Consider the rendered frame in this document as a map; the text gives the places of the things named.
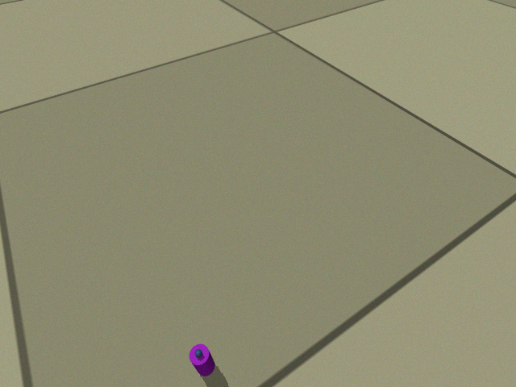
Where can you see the bottle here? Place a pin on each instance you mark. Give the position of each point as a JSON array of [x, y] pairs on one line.
[[201, 359]]

